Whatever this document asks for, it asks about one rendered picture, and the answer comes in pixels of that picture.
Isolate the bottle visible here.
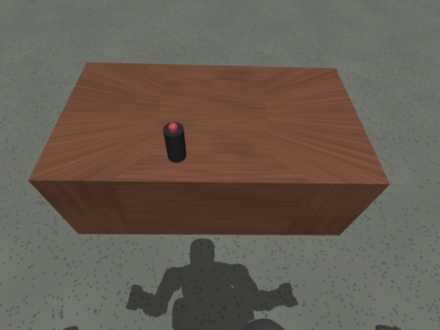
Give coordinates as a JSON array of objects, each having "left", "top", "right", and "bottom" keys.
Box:
[{"left": 163, "top": 122, "right": 186, "bottom": 163}]

